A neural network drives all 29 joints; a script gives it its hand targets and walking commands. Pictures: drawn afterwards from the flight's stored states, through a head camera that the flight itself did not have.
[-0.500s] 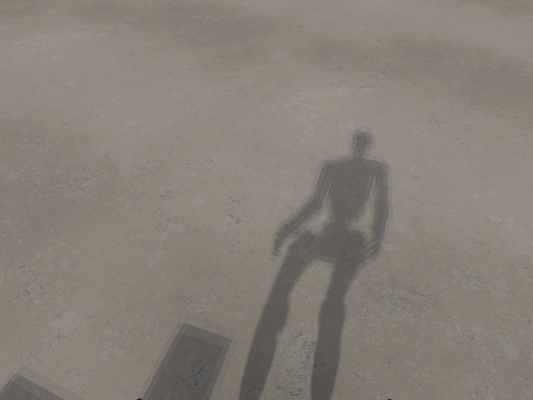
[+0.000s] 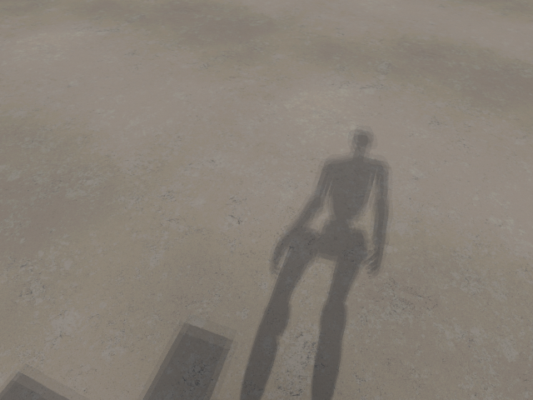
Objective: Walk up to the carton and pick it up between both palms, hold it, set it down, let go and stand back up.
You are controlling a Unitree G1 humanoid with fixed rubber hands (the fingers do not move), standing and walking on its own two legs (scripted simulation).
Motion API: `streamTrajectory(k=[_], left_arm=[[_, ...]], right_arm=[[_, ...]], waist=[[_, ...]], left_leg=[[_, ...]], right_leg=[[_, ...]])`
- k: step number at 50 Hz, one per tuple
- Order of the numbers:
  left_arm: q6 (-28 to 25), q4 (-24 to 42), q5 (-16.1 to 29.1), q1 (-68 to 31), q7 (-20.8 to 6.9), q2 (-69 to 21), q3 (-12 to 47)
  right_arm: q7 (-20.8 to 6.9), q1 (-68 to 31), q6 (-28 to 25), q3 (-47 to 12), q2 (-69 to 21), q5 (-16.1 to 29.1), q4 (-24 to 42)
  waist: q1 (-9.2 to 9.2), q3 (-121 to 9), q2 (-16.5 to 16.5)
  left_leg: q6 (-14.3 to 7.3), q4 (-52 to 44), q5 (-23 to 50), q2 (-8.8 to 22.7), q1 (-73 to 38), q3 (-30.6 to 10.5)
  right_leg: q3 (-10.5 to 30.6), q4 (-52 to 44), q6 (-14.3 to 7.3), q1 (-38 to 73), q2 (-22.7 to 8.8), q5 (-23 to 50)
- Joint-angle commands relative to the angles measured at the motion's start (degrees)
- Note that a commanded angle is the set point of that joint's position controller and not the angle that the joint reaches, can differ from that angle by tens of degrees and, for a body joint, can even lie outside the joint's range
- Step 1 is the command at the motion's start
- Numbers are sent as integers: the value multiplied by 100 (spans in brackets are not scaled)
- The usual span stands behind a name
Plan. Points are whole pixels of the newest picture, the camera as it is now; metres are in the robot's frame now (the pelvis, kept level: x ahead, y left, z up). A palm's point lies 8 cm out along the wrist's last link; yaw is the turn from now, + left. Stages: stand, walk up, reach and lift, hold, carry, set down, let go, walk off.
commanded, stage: stand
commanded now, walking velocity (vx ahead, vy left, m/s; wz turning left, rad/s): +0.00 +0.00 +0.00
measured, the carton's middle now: out of the picture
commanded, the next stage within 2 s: walk up in 0.42 s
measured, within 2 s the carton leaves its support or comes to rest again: neither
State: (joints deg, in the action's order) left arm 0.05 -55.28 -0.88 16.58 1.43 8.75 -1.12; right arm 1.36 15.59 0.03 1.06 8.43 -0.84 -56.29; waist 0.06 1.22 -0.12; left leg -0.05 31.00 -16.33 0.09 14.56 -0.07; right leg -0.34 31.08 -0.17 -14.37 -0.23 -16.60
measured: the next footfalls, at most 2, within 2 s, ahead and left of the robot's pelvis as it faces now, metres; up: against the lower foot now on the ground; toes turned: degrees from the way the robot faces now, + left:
left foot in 0.92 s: -0.03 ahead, +0.23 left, +0.00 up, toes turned +19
right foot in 1.18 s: +0.00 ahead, +0.04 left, +0.00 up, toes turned +29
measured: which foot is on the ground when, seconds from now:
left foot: down 0.00-0.66, up 0.68-0.90, down 0.92-1.00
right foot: down 0.00-0.92, up 0.94-1.00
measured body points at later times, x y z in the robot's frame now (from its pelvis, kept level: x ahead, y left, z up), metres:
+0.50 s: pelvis +0.00 +0.00 +0.01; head +0.01 +0.00 +0.45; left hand -0.01 +0.20 -0.16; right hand -0.01 -0.20 -0.16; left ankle +0.00 +0.12 -0.73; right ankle +0.00 -0.12 -0.73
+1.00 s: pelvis -0.07 +0.06 -0.02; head -0.04 +0.11 +0.42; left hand -0.01 +0.38 -0.16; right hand +0.08 -0.21 -0.13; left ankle -0.06 +0.21 -0.73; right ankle -0.02 -0.09 -0.70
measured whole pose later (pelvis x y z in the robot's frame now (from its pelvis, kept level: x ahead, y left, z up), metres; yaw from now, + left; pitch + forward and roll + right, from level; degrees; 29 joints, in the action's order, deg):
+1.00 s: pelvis -0.07 +0.06 -0.02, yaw +19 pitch -4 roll +0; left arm 3.3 -51.5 -2.3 1.7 3.4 20.0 -4.2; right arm -2.6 10.8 3.5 4.7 16.8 -0.4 -51.0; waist -3.2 9.5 -5.5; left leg 1.6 42.1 -17.3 2.3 21.1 -1.1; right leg -2.3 58.5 -0.1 -23.0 -7.4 -36.8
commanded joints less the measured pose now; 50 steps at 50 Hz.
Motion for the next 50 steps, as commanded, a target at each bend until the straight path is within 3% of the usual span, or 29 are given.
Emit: streamTrajectory(k=[1,15,30,31,32,33,34,35,37,39,41,43,44,45,46,47,48,49,50], left_arm=[[-122,43,4,257,51,498,-134],[-96,-741,6,359,99,274,-67],[-56,-1085,5,408,130,108,-18],[-111,-381,-43,-582,270,1375,-449],[-129,-406,-45,-64,326,1397,-526],[-100,-374,-45,97,364,1312,-568],[-97,-252,-53,85,408,1294,-579],[-103,-243,-65,-48,465,1306,-616],[-118,-80,-137,-774,516,1342,-620],[-114,139,-204,-1109,493,1446,-616],[-86,287,-275,-1130,450,1559,-600],[-8,425,-378,-1218,372,1768,-609],[46,466,-412,-1274,331,1860,-599],[104,491,-406,-1405,283,1857,-527],[161,517,-392,-1294,219,1535,-398],[211,694,-300,-1120,92,1108,-288],[294,1071,-75,-1171,171,1018,-212],[282,1073,52,-1203,197,1121,-197],[200,1054,127,-1144,227,1223,-211]], right_arm=[[52,250,-103,143,537,6,53],[102,349,-78,79,310,8,-652],[138,477,-45,24,142,1,-973],[106,-300,-17,445,1496,48,-267],[90,-345,-18,486,1540,-34,-177],[99,-372,38,516,1295,-107,-40],[124,-392,152,527,1066,-263,109],[123,-492,260,561,1065,-352,260],[19,-330,388,592,1024,-328,380],[-110,-99,431,570,973,-287,389],[-264,-136,421,483,895,-202,458],[-403,-50,384,438,943,-115,509],[-454,84,356,435,1023,-58,510],[-482,344,311,458,1142,9,456],[-469,594,289,548,1443,16,378],[-446,610,269,643,2030,-35,592],[-409,358,279,719,2557,147,799],[-288,-53,311,719,2558,134,895],[-226,-384,351,674,2423,42,1000]], waist=[[-12,43,25],[-3,258,18],[3,415,20],[-91,825,108],[152,-13,-181],[270,-263,-679],[327,-262,-1042],[292,-37,-794],[-85,344,-699],[-210,296,-799],[-153,155,-867],[-170,-49,-1037],[-239,-134,-1011],[-430,-237,-654],[-568,-275,341],[-535,-35,2067],[-633,-137,2545],[-454,24,2191],[-310,87,1795]], left_leg=[[-244,-673,757,360,-93,-422],[-199,-850,883,380,-263,-383],[-159,-960,739,378,-247,-375],[-219,89,2417,271,923,-654],[-186,699,2471,215,1052,-427],[15,1831,1147,-66,1181,-42],[237,2949,-1556,74,1469,-84],[351,3670,-1801,504,1552,-421],[439,3803,-1498,831,1318,-809],[463,3224,-1032,864,1212,-658],[401,2329,-736,812,968,-288],[281,1580,-610,560,304,294],[229,1154,-402,403,-31,579],[144,381,146,165,-511,820],[-53,-345,486,-76,-818,358],[-605,-878,2860,1158,-1061,-1923],[-1558,-1666,3132,1707,-251,-3262],[-1682,-1738,2625,1649,-43,-3019],[-1574,-1272,2572,1390,-45,-2324]], right_leg=[[439,-711,-231,21,-350,750],[412,-884,-186,217,-378,884],[405,-997,-159,226,-377,732],[147,-267,-513,783,-495,1971],[507,-197,-846,1316,-1032,2711],[1032,-575,-1375,1278,-1858,3190],[1444,-977,-1893,1001,-2755,3614],[1389,-1186,-2065,576,-3050,3440],[720,-1133,-1758,31,-2609,2939],[228,-937,-1557,118,-2297,2511],[-143,-679,-1398,278,-2166,2269],[-562,-306,-1202,152,-1980,2054],[-716,-5,-1098,51,-1912,1838],[-960,568,-887,-161,-1707,1435],[-1191,1667,-566,-498,-1160,615],[-1248,3072,-145,-1997,-259,-2494],[-119,3818,-23,-1820,47,-3199],[160,3972,19,-1808,-77,-2882],[143,3742,-4,-1791,-136,-2268]])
